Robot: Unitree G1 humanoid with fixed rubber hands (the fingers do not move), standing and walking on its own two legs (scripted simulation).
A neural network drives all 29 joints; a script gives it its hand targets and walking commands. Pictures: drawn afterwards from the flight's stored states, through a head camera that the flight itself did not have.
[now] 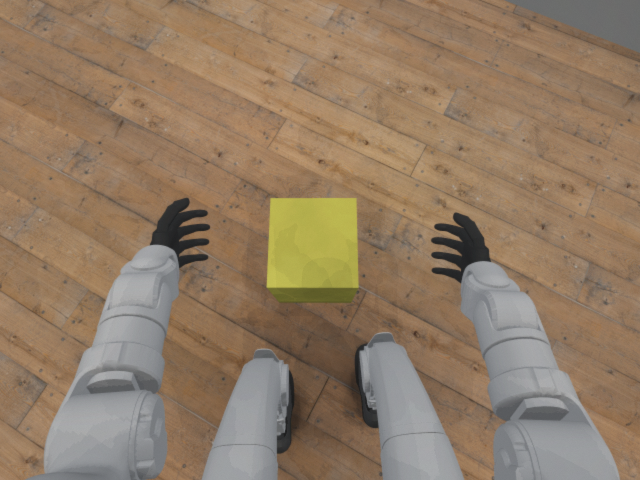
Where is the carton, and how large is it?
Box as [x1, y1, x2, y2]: [267, 198, 358, 302]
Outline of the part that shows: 270,198 267,288 279,302 350,302 358,287 355,198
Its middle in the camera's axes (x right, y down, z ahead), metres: -0.01 +0.04 +1.00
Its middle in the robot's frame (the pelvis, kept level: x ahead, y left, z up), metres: +0.49 +0.01 -0.55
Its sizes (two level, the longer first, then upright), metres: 0.210 0.200 0.250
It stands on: the floor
